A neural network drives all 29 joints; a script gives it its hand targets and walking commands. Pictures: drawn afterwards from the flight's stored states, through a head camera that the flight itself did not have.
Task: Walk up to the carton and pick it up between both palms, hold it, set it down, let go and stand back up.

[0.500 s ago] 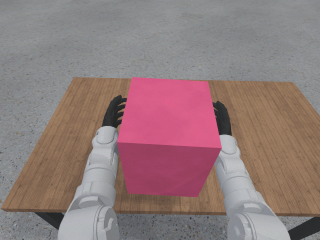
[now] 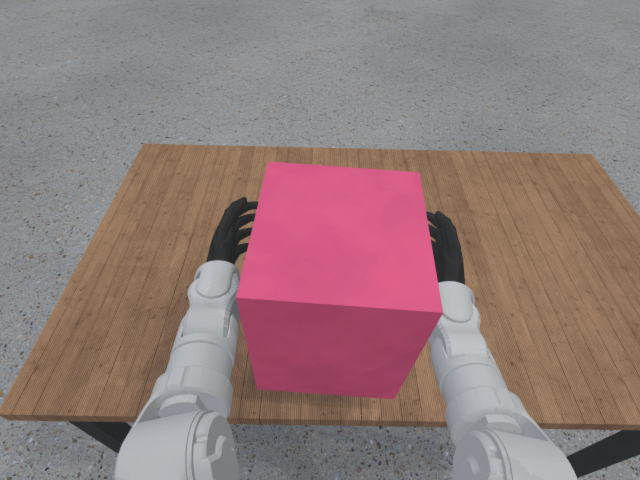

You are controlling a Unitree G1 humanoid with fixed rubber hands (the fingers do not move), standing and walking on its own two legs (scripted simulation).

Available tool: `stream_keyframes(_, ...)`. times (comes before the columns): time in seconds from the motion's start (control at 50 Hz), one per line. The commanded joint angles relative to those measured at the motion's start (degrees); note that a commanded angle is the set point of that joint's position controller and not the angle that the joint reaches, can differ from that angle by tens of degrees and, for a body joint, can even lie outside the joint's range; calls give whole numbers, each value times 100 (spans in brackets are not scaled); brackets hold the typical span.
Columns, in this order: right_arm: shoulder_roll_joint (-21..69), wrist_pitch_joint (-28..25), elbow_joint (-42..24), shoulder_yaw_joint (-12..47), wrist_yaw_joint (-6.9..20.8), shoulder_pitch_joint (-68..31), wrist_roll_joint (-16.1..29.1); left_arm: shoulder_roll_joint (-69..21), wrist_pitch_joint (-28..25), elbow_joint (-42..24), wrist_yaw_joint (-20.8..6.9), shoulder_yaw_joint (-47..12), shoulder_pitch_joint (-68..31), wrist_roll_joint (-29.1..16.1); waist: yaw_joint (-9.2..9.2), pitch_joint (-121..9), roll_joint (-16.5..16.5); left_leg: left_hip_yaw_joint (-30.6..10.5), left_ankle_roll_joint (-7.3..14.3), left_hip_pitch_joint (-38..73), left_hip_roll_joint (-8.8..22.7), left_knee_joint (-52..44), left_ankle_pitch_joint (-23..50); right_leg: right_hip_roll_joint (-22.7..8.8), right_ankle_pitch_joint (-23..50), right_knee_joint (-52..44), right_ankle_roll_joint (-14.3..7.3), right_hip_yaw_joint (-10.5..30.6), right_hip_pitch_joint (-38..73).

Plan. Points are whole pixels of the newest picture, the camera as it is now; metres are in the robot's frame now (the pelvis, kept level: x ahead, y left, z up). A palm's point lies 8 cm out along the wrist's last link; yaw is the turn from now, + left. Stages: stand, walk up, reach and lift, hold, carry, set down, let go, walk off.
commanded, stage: set down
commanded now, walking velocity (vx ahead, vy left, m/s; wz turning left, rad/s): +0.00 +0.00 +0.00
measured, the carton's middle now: (334, 286) +0.38 -0.01 +0.03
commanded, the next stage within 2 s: none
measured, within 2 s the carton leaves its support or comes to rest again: rests again in 0.78 s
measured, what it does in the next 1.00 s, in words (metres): stands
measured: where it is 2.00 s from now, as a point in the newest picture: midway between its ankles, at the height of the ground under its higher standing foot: outside the picture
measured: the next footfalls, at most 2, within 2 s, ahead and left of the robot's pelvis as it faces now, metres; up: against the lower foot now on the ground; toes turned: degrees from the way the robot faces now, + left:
none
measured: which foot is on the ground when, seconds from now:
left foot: down 0.00-1.00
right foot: down 0.00-1.00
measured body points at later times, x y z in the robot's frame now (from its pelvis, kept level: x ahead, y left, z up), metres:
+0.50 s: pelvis +0.00 +0.00 +0.00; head +0.05 +0.02 +0.45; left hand +0.42 +0.13 +0.05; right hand +0.38 -0.16 +0.04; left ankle -0.01 +0.11 -0.75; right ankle +0.00 -0.13 -0.75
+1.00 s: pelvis +0.01 +0.00 +0.00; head +0.08 +0.02 +0.44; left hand +0.41 +0.13 +0.02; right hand +0.38 -0.16 +0.02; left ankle -0.01 +0.11 -0.75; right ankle +0.00 -0.13 -0.75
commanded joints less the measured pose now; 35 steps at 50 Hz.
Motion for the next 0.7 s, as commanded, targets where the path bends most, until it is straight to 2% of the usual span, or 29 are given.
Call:
stream_keyframes(0.0,3048,-587,-96,1371,795,-2809,-800,-3201,-396,-30,-589,-1091,-2387,393,-255,-3099,131,330,-126,273,-57,-215,1782,140,2118,-139,36,-754,403)
stream_keyframes(0.02,2880,-605,-172,1253,823,-2943,-812,-3228,-384,55,-566,-1066,-2423,415,-261,-3025,217,338,-139,259,-46,-242,1666,160,1946,-140,22,-776,312)
stream_keyframes(0.04,3002,-650,-139,1265,802,-2879,-843,-3314,-405,25,-569,-1104,-2360,347,-257,-3068,201,313,-152,322,-18,-208,1868,166,1992,-146,5,-781,318)
stream_keyframes(0.06,3034,-685,-163,1288,824,-2974,-889,-3355,-483,-74,-524,-1048,-2456,419,-150,-3159,137,370,-152,205,-47,-227,1795,159,1994,-152,6,-731,394)
stream_keyframes(0.08,3030,-712,-112,1288,811,-2951,-861,-3312,-511,-38,-495,-1105,-2444,435,-127,-3095,203,344,-169,250,4,-182,1966,167,2030,-105,5,-764,295)
stream_keyframes(0.1,2972,-703,-93,1191,818,-2859,-912,-3241,-474,128,-504,-995,-2314,459,-199,-2982,150,334,-139,261,-11,-209,1816,146,2007,-135,1,-774,341)
stream_keyframes(0.12,2992,-633,130,1234,789,-2607,-933,-3140,-464,265,-567,-834,-2154,501,-167,-2729,37,380,-77,164,-42,-248,1728,126,2052,-154,60,-708,449)
stream_keyframes(0.14,3050,-642,43,1231,780,-2651,-965,-3186,-471,256,-595,-812,-2138,522,-144,-2761,4,404,-55,110,-57,-282,1630,114,1942,-190,62,-703,450)
stream_keyframes(0.16,3084,-665,72,1224,792,-2674,-900,-3263,-480,146,-599,-846,-2192,538,-129,-2760,127,393,-82,188,-46,-278,1751,130,1969,-166,47,-720,422)
stream_keyframes(0.18,2971,-723,-4,1065,796,-2806,-992,-3223,-559,94,-543,-937,-2377,443,-253,-2995,204,339,-129,135,-20,-238,1693,152,1855,-135,8,-786,249)
stream_keyframes(0.22,3076,-837,-123,1198,811,-2854,-960,-3310,-679,7,-480,-1039,-2426,399,-223,-3265,145,349,-153,286,-18,-106,1971,192,2088,-96,-5,-776,232)
stream_keyframes(0.26,3027,-882,58,1119,807,-2811,-1076,-3308,-757,137,-451,-1005,-2396,490,-235,-3272,289,345,-179,180,-20,-135,1962,144,2026,-97,2,-791,187)
stream_keyframes(0.28,3074,-913,45,1201,820,-2789,-1091,-3295,-767,226,-445,-894,-2219,546,-106,-3231,185,374,-158,145,-19,-147,2047,155,2162,-82,10,-758,371)
stream_keyframes(0.3,3066,-884,264,1048,789,-2621,-1189,-3257,-779,334,-470,-900,-2291,556,-235,-3004,152,378,-136,30,-38,-192,1789,131,2036,-113,24,-778,331)
stream_keyframes(0.34,3079,-895,304,1122,807,-2573,-1090,-3165,-803,251,-463,-821,-2241,599,-77,-2958,194,373,-103,82,-5,-150,1815,125,1956,-115,-6,-739,198)
stream_keyframes(0.36,3104,-934,155,1079,804,-2686,-1153,-3157,-831,358,-467,-774,-2272,582,-106,-3079,95,413,-103,11,-43,-149,1766,117,2039,-99,12,-738,271)
stream_keyframes(0.42,3164,-1063,325,1107,778,-2585,-1129,-3300,-958,225,-421,-1006,-2219,550,-213,-3289,278,339,-205,149,15,-32,2351,186,2347,-43,-20,-764,247)
stream_keyframes(0.46,3143,-1109,362,1036,762,-2621,-1175,-3257,-1021,399,-387,-1011,-2175,551,-157,-3390,327,336,-234,209,37,4,2345,159,2212,-101,-51,-792,107)
stream_keyframes(0.5,3142,-1171,426,1074,778,-2486,-1257,-3261,-1080,478,-395,-957,-2056,595,-176,-3205,269,350,-215,171,17,34,2342,153,2228,-99,-42,-788,119)
stream_keyframes(0.52,3175,-1198,419,1047,793,-2564,-1230,-3265,-1095,388,-374,-879,-2132,706,-56,-3319,258,367,-217,123,18,2,2265,160,2158,-81,-43,-799,95)
stream_keyframes(0.54,3168,-1264,486,1048,775,-2485,-1227,-3342,-1136,336,-346,-1023,-1981,600,-144,-3388,317,320,-240,227,50,54,2536,190,2309,-67,-63,-799,52)
stream_keyframes(0.56,3229,-1278,519,1108,750,-2410,-1195,-3273,-1184,463,-368,-982,-2036,561,-131,-3414,269,387,-231,127,3,108,2558,168,2492,-85,-50,-734,137)
stream_keyframes(0.58,3197,-1302,606,1052,764,-2459,-1258,-3356,-1206,466,-341,-993,-1989,641,-140,-3368,289,326,-261,170,50,57,2535,176,2287,-79,-71,-799,40)
stream_keyframes(0.6,3239,-1264,609,1135,756,-2391,-1225,-3211,-1242,534,-360,-873,-1926,676,-43,-3236,194,385,-191,113,44,42,2393,151,2271,-125,-40,-749,78)
stream_keyframes(0.64,3214,-1308,759,1035,742,-2289,-1290,-3264,-1290,500,-345,-998,-2019,616,-200,-3305,271,310,-206,74,48,91,2524,145,2507,-51,-52,-738,-1)
stream_keyframes(0.66,3278,-1395,700,1114,718,-2281,-1305,-3311,-1350,409,-338,-1024,-1938,654,-143,-3494,222,361,-216,94,10,129,2579,157,2700,-37,-40,-736,60)
stream_keyframes(0.68,3222,-1410,723,1067,731,-2331,-1294,-3240,-1405,507,-313,-1066,-1932,608,-201,-3500,192,300,-212,118,67,130,2599,171,2481,-33,-47,-755,-44)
